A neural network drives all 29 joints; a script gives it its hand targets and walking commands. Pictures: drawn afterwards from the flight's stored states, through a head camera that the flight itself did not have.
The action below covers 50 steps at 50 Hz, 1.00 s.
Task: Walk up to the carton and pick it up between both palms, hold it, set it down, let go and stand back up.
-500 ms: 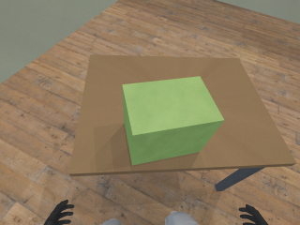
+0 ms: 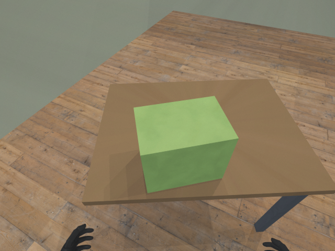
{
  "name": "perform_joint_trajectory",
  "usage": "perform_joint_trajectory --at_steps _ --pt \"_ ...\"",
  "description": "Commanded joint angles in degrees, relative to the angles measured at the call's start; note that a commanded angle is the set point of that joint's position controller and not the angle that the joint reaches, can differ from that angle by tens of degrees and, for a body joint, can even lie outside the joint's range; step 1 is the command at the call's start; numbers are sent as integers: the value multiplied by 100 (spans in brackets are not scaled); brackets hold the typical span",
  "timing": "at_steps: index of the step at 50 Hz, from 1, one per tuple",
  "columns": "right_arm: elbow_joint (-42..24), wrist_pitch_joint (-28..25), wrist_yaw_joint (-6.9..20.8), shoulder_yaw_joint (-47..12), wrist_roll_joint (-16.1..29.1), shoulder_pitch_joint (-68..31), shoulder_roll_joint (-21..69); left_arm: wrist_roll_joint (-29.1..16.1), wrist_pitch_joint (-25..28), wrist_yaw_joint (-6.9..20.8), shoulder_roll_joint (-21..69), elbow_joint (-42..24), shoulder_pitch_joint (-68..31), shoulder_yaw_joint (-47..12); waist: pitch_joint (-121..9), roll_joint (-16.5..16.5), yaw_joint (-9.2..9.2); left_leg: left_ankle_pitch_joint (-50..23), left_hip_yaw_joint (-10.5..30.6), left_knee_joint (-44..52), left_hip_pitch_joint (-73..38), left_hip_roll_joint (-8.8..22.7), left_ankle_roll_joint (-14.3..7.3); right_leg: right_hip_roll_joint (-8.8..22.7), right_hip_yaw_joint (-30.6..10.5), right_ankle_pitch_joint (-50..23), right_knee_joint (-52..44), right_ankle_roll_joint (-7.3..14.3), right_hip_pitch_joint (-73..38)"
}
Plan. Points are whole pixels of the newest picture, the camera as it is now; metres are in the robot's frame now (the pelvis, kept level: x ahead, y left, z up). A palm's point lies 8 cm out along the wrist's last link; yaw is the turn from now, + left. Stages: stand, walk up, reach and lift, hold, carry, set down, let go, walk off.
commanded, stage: walk up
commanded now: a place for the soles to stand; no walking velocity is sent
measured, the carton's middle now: (180, 145) +0.45 -0.03 -0.05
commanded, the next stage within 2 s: reach and lift in 1.60 s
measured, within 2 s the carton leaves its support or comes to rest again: neither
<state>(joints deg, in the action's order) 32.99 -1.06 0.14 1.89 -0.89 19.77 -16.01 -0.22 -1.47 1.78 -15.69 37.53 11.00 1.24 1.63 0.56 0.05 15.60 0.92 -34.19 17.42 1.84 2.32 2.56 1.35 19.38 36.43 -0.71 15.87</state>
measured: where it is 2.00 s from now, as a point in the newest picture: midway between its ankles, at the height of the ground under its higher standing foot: outside the picture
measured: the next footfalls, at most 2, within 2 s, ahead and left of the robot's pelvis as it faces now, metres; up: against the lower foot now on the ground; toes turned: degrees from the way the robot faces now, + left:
none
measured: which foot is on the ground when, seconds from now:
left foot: down 0.00-1.00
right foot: down 0.00-1.00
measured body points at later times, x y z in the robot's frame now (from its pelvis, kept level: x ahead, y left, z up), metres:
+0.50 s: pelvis -0.02 -0.01 -0.01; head +0.00 -0.01 +0.44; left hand +0.12 +0.27 -0.10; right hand +0.14 -0.28 -0.09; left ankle +0.03 +0.15 -0.73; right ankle +0.00 -0.13 -0.73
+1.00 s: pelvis -0.02 -0.01 -0.01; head +0.00 -0.01 +0.44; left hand +0.06 +0.27 -0.12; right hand +0.13 -0.28 -0.09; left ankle +0.03 +0.15 -0.73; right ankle +0.00 -0.13 -0.73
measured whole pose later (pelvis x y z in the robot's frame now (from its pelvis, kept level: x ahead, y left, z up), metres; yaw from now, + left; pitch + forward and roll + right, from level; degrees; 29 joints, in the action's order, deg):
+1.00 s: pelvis -0.02 -0.01 -0.01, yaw +5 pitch -2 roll +0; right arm 32.9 -0.3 0.0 3.0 -1.0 17.6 -17.6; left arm 0.3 -2.1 2.1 -17.7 38.2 16.1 1.3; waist 3.4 0.1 -1.0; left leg 14.4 6.6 -37.2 21.7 0.7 1.7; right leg 3.2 6.8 19.4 38.3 0.4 17.2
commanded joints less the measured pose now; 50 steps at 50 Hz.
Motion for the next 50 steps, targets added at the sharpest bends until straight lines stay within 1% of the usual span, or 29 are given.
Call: perform_joint_trajectory --at_steps 1,2,3,5,8,9,11,13,16,21,23,25,27,29,30,31,32,33,35,37,39,41,42,43,45,46,48,49,50 --pt "-456 -149 -1 211 26 -72 -760 30 164 -17 -771 -442 -103 172 -184 -117 -61 -369 492 686 -51 267 -382 321 -503 -226 -957 320 59" --pt "-483 -165 1 218 -29 -77 -741 38 189 -19 -821 -463 -112 176 -470 -58 -14 -982 425 503 -315 337 -430 343 -469 -832 -782 318 -82" --pt "-480 -170 2 222 -35 -70 -766 39 203 -18 -819 -457 -78 170 -684 -116 -18 -1298 407 406 -481 369 -457 341 -422 -1117 -672 317 -177" --pt "-468 -150 1 231 -13 -48 -796 56 191 -19 -817 -468 -55 171 -758 -174 -11 -1470 401 357 -436 391 -479 333 -351 -1250 -600 316 -326" --pt "-493 -82 -7 232 24 -114 -804 30 144 -20 -804 -479 30 162 -479 -209 -25 -1245 394 400 -264 369 -468 326 -321 -1052 -668 303 -203" --pt "-542 -53 -54 312 8 -179 -1009 73 86 -17 -1038 -538 -110 234 -40 -168 2 -1871 484 294 -55 461 -537 278 -279 -1619 -379 329 -36" --pt "-524 -21 -73 341 22 -123 -1098 95 42 -6 -962 -552 77 228 -115 -289 -42 -1973 637 363 -17 605 -649 240 -208 -1572 -230 298 -117" --pt "-537 8 -83 351 40 -175 -1137 91 21 2 -941 -571 168 225 -241 -320 -61 -1681 731 418 93 636 -693 218 -210 -1356 -236 290 -248" --pt "-578 50 -78 328 37 -365 -1065 58 19 22 -972 -619 156 246 -295 -235 -81 -1178 592 316 140 472 -602 274 -307 -1138 -423 350 -217" --pt "-563 76 -59 258 36 -346 -815 7 2 44 -1175 -727 -175 286 -265 318 35 -654 77 -364 -331 -18 -357 690 -570 -675 -1040 711 493" --pt "-546 59 -56 266 28 -318 -841 6 -23 51 -1188 -771 -252 279 -181 387 52 -477 104 -337 -401 -29 -355 706 -526 -328 -1112 720 729" --pt "-541 36 -49 288 19 -337 -901 7 -51 56 -1180 -787 -251 273 -81 386 33 -331 237 -225 -320 0 -378 644 -435 119 -1125 652 823" --pt "-536 16 -41 310 8 -362 -976 15 -75 61 -1166 -788 -213 273 18 291 4 -111 451 33 -63 79 -408 536 -342 503 -1040 548 727" --pt "-541 1 -36 341 -13 -444 -1100 32 -81 70 -1109 -778 -112 267 128 46 -60 269 813 454 345 232 -468 366 -238 722 -843 415 500" --pt "-533 -1 -55 358 17 -483 -1176 22 -78 65 -1078 -709 -25 260 269 -152 -133 696 1028 671 584 338 -511 329 -223 837 -760 359 451" --pt "-515 -9 -59 376 20 -429 -1222 58 -80 62 -1082 -665 47 271 227 -176 -125 1249 1257 901 817 404 -561 263 -189 951 -656 334 276" --pt "-514 -14 -61 401 6 -484 -1244 80 -65 60 -1029 -631 135 274 303 -308 -183 1501 1328 1057 937 467 -588 206 -198 824 -573 296 194" --pt "-503 -14 -60 415 7 -438 -1251 106 -45 57 -1016 -616 209 288 234 -436 -180 1802 1341 1129 1002 419 -582 192 -207 923 -592 304 120" --pt "-496 -30 -58 409 -19 -403 -1239 111 -5 62 -970 -585 291 277 121 -639 -188 1920 1408 1245 1062 452 -587 146 -191 771 -514 291 -40" --pt "-485 -42 -40 386 -15 -393 -1138 121 44 51 -979 -555 330 294 45 -605 -185 1716 1318 1185 1001 409 -580 207 -234 700 -621 325 -110" --pt "-504 -50 -22 357 -13 -344 -1064 123 90 40 -1067 -552 288 293 -160 -365 -127 1179 1120 864 724 269 -499 341 -321 621 -825 365 -81" --pt "-480 -59 -16 335 -8 -273 -1022 108 116 21 -1082 -508 257 290 -268 -284 -71 651 929 537 454 139 -471 487 -405 588 -1000 445 66" --pt "-485 -51 -21 335 -8 -314 -943 70 120 23 -1093 -492 214 279 -218 -78 -88 390 758 318 320 26 -421 551 -418 618 -1153 455 281" --pt "-472 -40 -19 331 -11 -214 -891 49 111 21 -1111 -476 246 287 -315 5 -48 469 607 125 94 -101 -376 637 -543 957 -1371 512 454" --pt "-459 -29 -29 320 -25 -157 -772 39 82 3 -1168 -458 122 278 -146 257 1 259 327 -210 -1 -257 -341 841 -638 1068 -1622 624 685" --pt "-498 -29 -32 295 -17 -112 -733 43 69 -12 -1188 -491 14 264 -3 338 73 145 295 -232 -64 -242 -324 910 -609 959 -1617 650 827" --pt "-499 -57 -54 319 -4 -94 -836 45 38 -6 -1180 -495 64 259 21 431 49 -21 554 -39 -21 -81 -377 801 -314 794 -1390 581 782" --pt "-504 -68 -63 314 -2 -173 -892 44 28 -5 -1166 -487 133 244 91 308 -15 -262 608 -39 32 -64 -379 749 -255 637 -1291 547 755" --pt "-518 -75 -71 322 3 -205 -938 37 19 3 -1106 -495 196 223 -5 205 -29 -403 807 97 80 49 -418 647 -173 386 -1119 485 566"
